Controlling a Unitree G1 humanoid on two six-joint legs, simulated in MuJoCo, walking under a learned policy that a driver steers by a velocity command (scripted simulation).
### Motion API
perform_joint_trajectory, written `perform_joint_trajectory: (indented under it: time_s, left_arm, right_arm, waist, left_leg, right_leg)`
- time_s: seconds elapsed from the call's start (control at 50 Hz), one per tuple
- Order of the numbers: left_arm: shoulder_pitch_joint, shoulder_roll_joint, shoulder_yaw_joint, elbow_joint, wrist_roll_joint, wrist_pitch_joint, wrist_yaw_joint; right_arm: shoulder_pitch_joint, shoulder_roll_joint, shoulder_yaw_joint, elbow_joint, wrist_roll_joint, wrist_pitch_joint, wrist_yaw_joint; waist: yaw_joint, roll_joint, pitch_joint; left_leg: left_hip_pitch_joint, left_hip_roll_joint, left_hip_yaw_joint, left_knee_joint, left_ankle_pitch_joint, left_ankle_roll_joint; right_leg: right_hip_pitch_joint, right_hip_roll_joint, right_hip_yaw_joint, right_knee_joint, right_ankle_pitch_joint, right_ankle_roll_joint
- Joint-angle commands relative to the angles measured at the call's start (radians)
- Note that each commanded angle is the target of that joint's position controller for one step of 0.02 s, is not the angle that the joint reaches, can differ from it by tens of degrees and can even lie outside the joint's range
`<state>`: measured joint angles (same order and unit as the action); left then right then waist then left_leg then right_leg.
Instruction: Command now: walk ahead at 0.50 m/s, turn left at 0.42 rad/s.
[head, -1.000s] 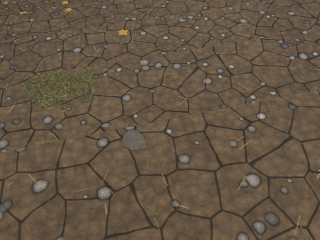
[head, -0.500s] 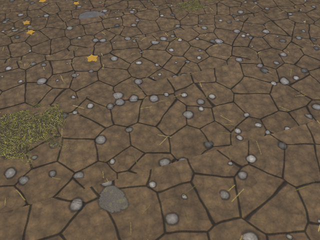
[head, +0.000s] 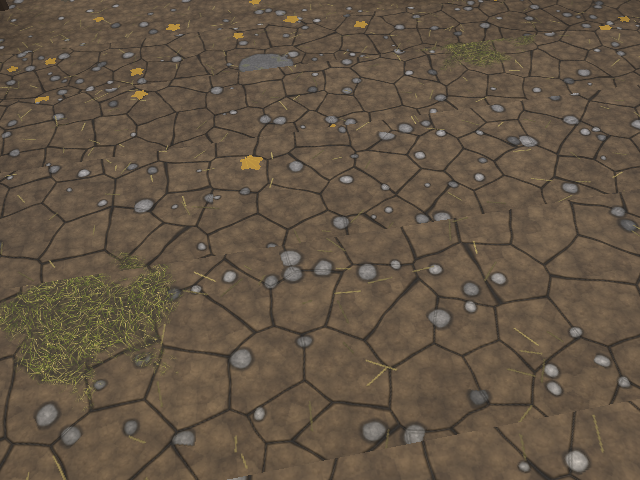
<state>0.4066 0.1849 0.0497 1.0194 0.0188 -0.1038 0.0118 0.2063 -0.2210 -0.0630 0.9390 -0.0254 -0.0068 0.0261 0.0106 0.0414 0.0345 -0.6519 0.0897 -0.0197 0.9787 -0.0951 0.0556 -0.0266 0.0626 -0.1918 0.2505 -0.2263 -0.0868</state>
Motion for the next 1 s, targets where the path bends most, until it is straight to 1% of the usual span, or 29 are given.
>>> perform_joint_trajectory:
  time_s: [0.02,0.1,0.14,0.18,0.22,0.24,0.26,0.28,0.3,0.34,0.38,0.46,0.52,0.56,0.58,0.64,0.68,0.7,0.74,0.76,0.78,0.8,0.82,0.84,0.86,0.92,0.96,0.98,1.0]
  left_arm:
    - [0.017,0.102,0.013,-0.047,-0.005,-0.016,0.009]
    - [0.092,0.117,0.012,-0.024,-0.004,-0.003,0.023]
    - [0.095,0.13,0.014,-0.022,-0.003,0.008,0.03]
    - [0.075,0.166,0.023,-0.027,0.0,0.021,0.041]
    - [0.037,0.199,0.034,-0.051,0.005,0.04,0.039]
    - [0.002,0.2,0.035,-0.074,-0.005,0.043,0.031]
    - [0.027,0.068,0.011,-0.132,-0.008,0.041,0.012]
    - [-0.066,0.143,0.027,-0.2,-0.018,0.028,0.004]
    - [-0.152,0.158,0.027,-0.229,-0.019,0.011,-0.001]
    - [-0.128,0.16,0.029,-0.211,-0.015,0.003,0.003]
    - [-0.086,0.135,0.026,-0.21,0.018,0.048,-0.002]
    - [-0.185,0.122,0.021,-0.264,0.02,0.093,-0.011]
    - [-0.295,0.101,0.005,-0.313,0.031,0.093,-0.019]
    - [-0.294,0.127,0.007,-0.315,0.019,0.089,-0.021]
    - [-0.269,0.156,0.015,-0.298,0.02,0.082,-0.021]
    - [-0.337,0.197,0.019,-0.331,0.031,0.057,-0.029]
    - [-0.298,0.203,0.018,-0.328,0.032,0.048,-0.035]
    - [-0.221,0.208,0.02,-0.309,0.03,0.047,-0.036]
    - [0.098,0.231,0.041,-0.23,0.037,0.039,-0.026]
    - [0.262,0.265,0.057,-0.201,0.047,0.03,-0.018]
    - [0.181,0.301,0.056,-0.227,0.029,0.022,-0.018]
    - [0.047,0.258,0.036,-0.275,0.0,0.022,-0.024]
    - [0.0,0.244,0.038,-0.291,-0.003,0.01,-0.025]
    - [-0.065,0.208,0.029,-0.308,-0.003,0.005,-0.029]
    - [-0.089,0.21,0.025,-0.303,-0.007,-0.001,-0.03]
    - [-0.025,0.243,0.035,-0.236,-0.001,0.005,-0.018]
    - [0.057,0.23,0.029,-0.212,0.008,0.0,-0.015]
    - [0.113,0.186,0.021,-0.18,0.008,-0.014,-0.015]
    - [0.12,0.178,0.014,-0.181,0.018,-0.028,-0.022]
  right_arm:
    - [-0.087,-0.005,0.011,-0.087,0.001,-0.007,0.007]
    - [-0.19,-0.001,0.022,-0.145,-0.004,-0.011,0.011]
    - [-0.188,-0.012,0.019,-0.157,-0.007,-0.013,0.011]
    - [-0.113,-0.035,0.006,-0.143,-0.008,-0.011,0.007]
    - [0.081,-0.085,-0.021,-0.089,-0.009,-0.016,0.002]
    - [0.22,-0.144,-0.047,-0.053,-0.021,-0.022,-0.008]
    - [0.209,-0.246,-0.072,-0.062,-0.017,-0.022,-0.022]
    - [0.233,-0.284,-0.08,-0.075,0.016,-0.009,-0.019]
    - [0.19,-0.242,-0.07,-0.066,0.02,-0.003,-0.031]
    - [0.103,-0.148,-0.044,-0.07,0.017,-0.014,-0.036]
    - [0.073,-0.125,-0.03,-0.079,0.027,-0.035,-0.041]
    - [0.133,-0.175,-0.038,-0.081,0.032,-0.059,-0.03]
    - [0.167,-0.196,-0.042,-0.085,0.029,-0.048,-0.029]
    - [0.174,-0.19,-0.04,-0.109,0.02,-0.043,-0.026]
    - [0.189,-0.197,-0.041,-0.114,0.001,-0.042,-0.029]
    - [0.229,-0.199,-0.041,-0.139,-0.004,-0.032,-0.042]
    - [0.202,-0.209,-0.044,-0.167,-0.009,-0.03,-0.044]
    - [0.152,-0.216,-0.045,-0.188,-0.007,-0.026,-0.045]
    - [-0.028,-0.23,-0.047,-0.245,0.01,-0.03,-0.036]
    - [-0.088,-0.186,-0.039,-0.266,0.034,-0.041,-0.038]
    - [0.014,-0.042,-0.008,-0.291,0.025,-0.053,-0.045]
    - [0.176,-0.068,-0.006,-0.267,0.01,-0.057,-0.057]
    - [0.128,-0.131,-0.017,-0.24,-0.006,-0.041,-0.063]
    - [0.066,-0.191,-0.034,-0.235,-0.011,-0.02,-0.053]
    - [0.025,-0.21,-0.044,-0.246,-0.012,-0.001,-0.029]
    - [-0.076,-0.145,-0.021,-0.289,-0.016,0.037,0.019]
    - [-0.086,-0.137,-0.024,-0.274,-0.029,0.04,0.021]
    - [-0.151,-0.133,-0.026,-0.284,-0.025,0.028,0.018]
    - [-0.238,-0.127,-0.023,-0.312,-0.012,0.014,0.014]
  waist:
    - [-0.003,-0.092,0.076]
    - [0.029,-0.099,0.088]
    - [0.016,-0.108,0.072]
    - [-0.025,-0.148,0.015]
    - [-0.111,-0.152,-0.097]
    - [-0.191,-0.081,-0.162]
    - [-0.116,0.13,-0.221]
    - [-0.151,0.098,-0.297]
    - [-0.132,0.019,-0.148]
    - [-0.036,-0.103,-0.017]
    - [0.021,-0.07,-0.026]
    - [0.017,-0.026,-0.01]
    - [-0.025,0.037,-0.013]
    - [-0.039,0.038,-0.061]
    - [-0.042,0.054,-0.081]
    - [-0.065,-0.008,-0.048]
    - [-0.04,0.009,-0.041]
    - [0.003,0.022,-0.059]
    - [0.187,0.01,-0.128]
    - [0.294,-0.109,-0.138]
    - [0.148,-0.311,-0.095]
    - [-0.01,-0.221,-0.059]
    - [-0.01,-0.122,0.015]
    - [-0.025,-0.01,0.09]
    - [-0.035,-0.036,0.131]
    - [-0.021,-0.13,0.118]
    - [0.011,-0.121,0.063]
    - [0.039,-0.115,0.075]
    - [0.06,-0.124,0.106]
  left_leg:
    - [-0.019,-0.007,0.053,-0.139,0.103,-0.003]
    - [-0.004,-0.034,0.14,-0.286,0.093,0.038]
    - [0.048,-0.07,0.174,-0.331,0.02,0.071]
    - [0.165,-0.131,0.202,-0.333,-0.095,0.113]
    - [0.399,-0.182,0.176,-0.395,-0.169,0.166]
    - [0.618,-0.125,0.059,-0.511,-0.159,0.215]
    - [0.896,0.182,-0.41,-0.549,-0.119,0.331]
    - [0.978,0.272,-0.743,-0.684,-0.103,0.43]
    - [0.894,0.255,-0.582,-0.704,-0.063,0.391]
    - [0.635,0.162,-0.388,-0.728,0.132,0.294]
    - [0.523,0.083,-0.279,-0.737,0.253,0.253]
    - [0.44,0.003,-0.22,-0.76,0.276,0.218]
    - [0.412,-0.045,-0.189,-0.744,0.423,0.166]
    - [0.438,-0.051,-0.199,-0.717,0.416,0.153]
    - [0.531,-0.001,-0.247,-0.673,0.453,0.169]
    - [0.667,0.052,-0.345,-0.593,0.456,0.232]
    - [0.674,0.063,-0.37,-0.518,0.528,0.237]
    - [0.624,0.035,-0.358,-0.459,0.607,0.217]
    - [0.346,-0.048,-0.307,-0.153,0.749,0.157]
    - [0.181,-0.147,-0.255,0.193,0.472,0.112]
    - [-0.03,-0.282,-0.176,0.47,-0.423,0.073]
    - [-0.143,-0.217,-0.16,0.495,-0.439,0.065]
    - [-0.193,-0.177,-0.143,0.486,-0.38,0.047]
    - [-0.177,-0.126,-0.16,0.423,-0.322,0.027]
    - [-0.153,-0.106,-0.151,0.352,-0.29,0.011]
    - [-0.06,-0.095,-0.052,0.193,-0.096,-0.005]
    - [-0.15,-0.1,-0.008,0.25,0.048,0.032]
    - [-0.263,-0.074,-0.077,0.181,0.098,0.04]
    - [-0.278,-0.095,-0.018,0.043,0.137,0.035]
  right_leg:
    - [-0.058,-0.266,0.075,-0.113,0.397,-0.031]
    - [0.061,-0.3,0.014,-0.061,0.557,-0.024]
    - [0.116,-0.311,-0.021,0.018,0.755,-0.02]
    - [0.15,-0.325,-0.052,0.161,1.027,-0.014]
    - [0.095,-0.332,-0.059,0.47,1.004,-0.015]
    - [-0.072,-0.297,-0.075,0.754,0.767,0.013]
    - [-0.489,-0.126,-0.055,1.12,-0.186,0.063]
    - [-0.681,-0.019,0.179,1.285,-0.303,0.077]
    - [-0.785,-0.098,0.239,1.236,-0.197,0.068]
    - [-0.663,-0.157,0.228,1.057,-0.096,0.072]
    - [-0.546,-0.174,0.231,0.95,-0.087,0.1]
    - [-0.533,-0.156,0.195,0.75,0.022,0.133]
    - [-0.46,-0.1,0.155,0.599,0.197,0.122]
    - [-0.434,-0.075,0.141,0.621,0.266,0.115]
    - [-0.495,-0.103,0.186,0.706,0.293,0.1]
    - [-0.647,-0.11,0.225,0.713,0.141,0.089]
    - [-0.611,-0.097,0.236,0.685,0.055,0.073]
    - [-0.491,-0.08,0.24,0.631,0.022,0.058]
    - [-0.03,-0.032,0.184,0.508,-0.007,0.033]
    - [0.141,-0.114,0.259,0.313,0.006,0.006]
    - [0.191,-0.394,0.586,0.245,0.192,-0.052]
    - [0.144,-0.487,0.814,0.168,0.432,-0.13]
    - [0.018,-0.529,0.872,0.103,0.314,-0.203]
    - [-0.094,-0.489,0.771,0.084,0.239,-0.212]
    - [-0.159,-0.437,0.655,0.084,0.261,-0.18]
    - [-0.232,-0.316,0.373,0.032,0.295,-0.087]
    - [-0.087,-0.312,0.283,0.113,0.394,-0.076]
    - [0.022,-0.294,0.259,0.113,0.268,-0.034]
    - [0.006,-0.252,0.206,0.077,0.105,-0.014]
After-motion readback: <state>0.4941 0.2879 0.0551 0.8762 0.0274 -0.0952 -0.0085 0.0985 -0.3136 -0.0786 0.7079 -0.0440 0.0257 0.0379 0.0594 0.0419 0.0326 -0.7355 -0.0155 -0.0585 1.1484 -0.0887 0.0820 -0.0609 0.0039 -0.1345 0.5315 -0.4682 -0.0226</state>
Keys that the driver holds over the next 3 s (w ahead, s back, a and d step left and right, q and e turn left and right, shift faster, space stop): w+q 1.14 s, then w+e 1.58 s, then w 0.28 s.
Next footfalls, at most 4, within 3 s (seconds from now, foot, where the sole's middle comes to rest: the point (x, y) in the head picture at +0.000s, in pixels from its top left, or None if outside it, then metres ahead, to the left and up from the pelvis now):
0.24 left None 0.27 0.10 -0.78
0.74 right None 0.48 -0.01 -0.78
1.26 left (191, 431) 0.68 0.38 -0.95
1.66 right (203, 323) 1.00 0.40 -0.95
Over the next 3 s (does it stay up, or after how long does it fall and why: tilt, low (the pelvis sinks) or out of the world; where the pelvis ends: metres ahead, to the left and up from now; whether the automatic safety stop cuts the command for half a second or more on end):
stays up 1.54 0.56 -0.36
